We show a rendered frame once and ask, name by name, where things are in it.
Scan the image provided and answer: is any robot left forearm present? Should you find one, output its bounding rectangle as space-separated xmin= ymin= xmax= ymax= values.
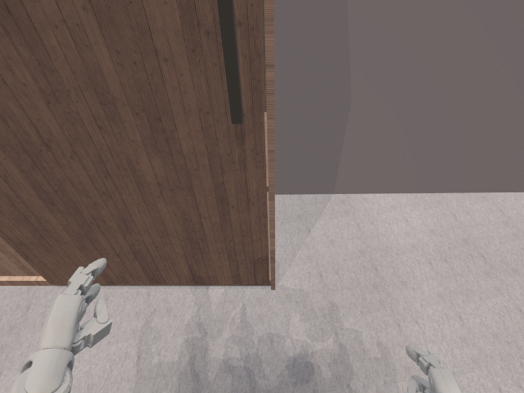
xmin=11 ymin=348 xmax=75 ymax=393

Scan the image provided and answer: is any robot left hand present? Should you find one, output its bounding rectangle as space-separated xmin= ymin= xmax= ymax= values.
xmin=35 ymin=258 xmax=113 ymax=356

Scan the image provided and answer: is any robot right hand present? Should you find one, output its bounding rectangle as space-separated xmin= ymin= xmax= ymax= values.
xmin=403 ymin=345 xmax=463 ymax=393

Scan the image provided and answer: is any wardrobe door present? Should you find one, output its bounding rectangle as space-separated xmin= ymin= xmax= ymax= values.
xmin=0 ymin=0 xmax=269 ymax=284
xmin=0 ymin=237 xmax=41 ymax=276

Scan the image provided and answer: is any handle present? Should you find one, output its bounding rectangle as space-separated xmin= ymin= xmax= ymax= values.
xmin=217 ymin=0 xmax=243 ymax=124

